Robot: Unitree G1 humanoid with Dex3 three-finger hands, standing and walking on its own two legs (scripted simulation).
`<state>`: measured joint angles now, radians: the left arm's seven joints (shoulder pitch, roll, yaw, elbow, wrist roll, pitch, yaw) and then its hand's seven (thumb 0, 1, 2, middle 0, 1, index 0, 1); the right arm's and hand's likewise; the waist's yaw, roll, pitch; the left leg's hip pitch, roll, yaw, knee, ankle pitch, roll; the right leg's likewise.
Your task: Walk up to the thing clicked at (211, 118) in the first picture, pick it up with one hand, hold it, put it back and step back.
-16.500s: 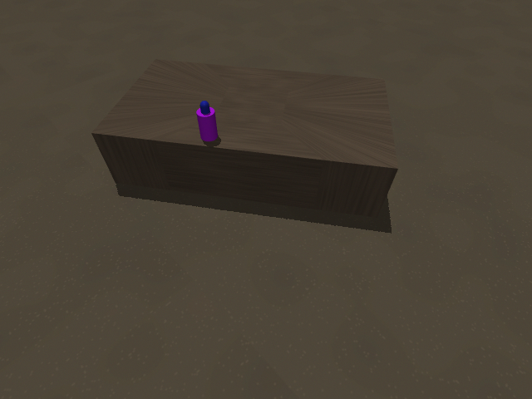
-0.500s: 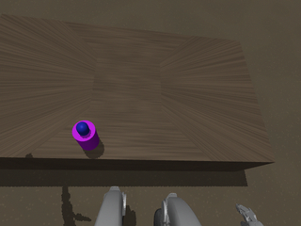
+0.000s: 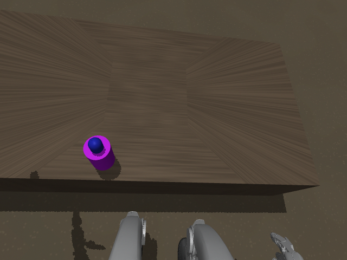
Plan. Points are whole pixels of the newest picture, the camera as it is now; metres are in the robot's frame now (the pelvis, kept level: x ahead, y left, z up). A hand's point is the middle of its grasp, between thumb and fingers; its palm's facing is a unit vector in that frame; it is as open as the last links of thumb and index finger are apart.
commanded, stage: go down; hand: left
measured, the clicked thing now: (99, 151) +0.41 +0.22 -0.24
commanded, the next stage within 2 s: none
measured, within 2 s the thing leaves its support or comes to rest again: neither
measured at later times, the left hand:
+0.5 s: hand out of the picture +0.35 +0.41 +0.02, palm faces +0.25 -0.97 -0.04, open 17.4 cm
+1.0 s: hand out of the picture +0.35 +0.42 +0.03, palm faces +0.25 -0.97 -0.02, open 17.2 cm
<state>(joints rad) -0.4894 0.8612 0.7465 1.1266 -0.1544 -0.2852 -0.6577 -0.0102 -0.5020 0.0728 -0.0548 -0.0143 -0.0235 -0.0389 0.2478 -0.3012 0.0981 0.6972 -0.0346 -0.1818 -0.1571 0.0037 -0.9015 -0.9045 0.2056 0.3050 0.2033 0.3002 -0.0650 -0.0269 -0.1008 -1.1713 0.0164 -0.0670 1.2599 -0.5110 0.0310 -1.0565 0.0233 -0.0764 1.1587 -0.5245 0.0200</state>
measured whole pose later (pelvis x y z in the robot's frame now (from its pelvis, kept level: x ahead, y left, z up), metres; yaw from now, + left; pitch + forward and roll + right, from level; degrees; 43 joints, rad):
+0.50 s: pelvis +0.00 +0.00 +0.00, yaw +0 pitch +24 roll -6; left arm -0.51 0.86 0.77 1.13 -0.18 -0.30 -0.68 -0.01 -0.49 0.06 -0.05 -0.01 -0.02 -0.03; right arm 0.24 -0.30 0.10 0.70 -0.03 -0.18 -0.16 0.00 -0.91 -0.91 0.21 0.30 0.20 0.30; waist -0.07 -0.03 -0.10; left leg -1.18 0.02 -0.07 1.26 -0.51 0.03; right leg -1.07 0.03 -0.08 1.17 -0.53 0.01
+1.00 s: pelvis -0.01 +0.00 -0.01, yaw +0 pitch +24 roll -6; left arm -0.54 0.87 0.78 1.13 -0.19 -0.31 -0.69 -0.01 -0.43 0.06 -0.04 -0.01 -0.02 -0.02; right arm 0.23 -0.30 0.11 0.69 -0.03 -0.19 -0.17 0.00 -0.90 -0.90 0.21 0.30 0.20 0.30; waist -0.07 -0.03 -0.10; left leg -1.20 0.02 -0.07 1.29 -0.51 0.03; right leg -1.09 0.03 -0.08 1.19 -0.53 0.01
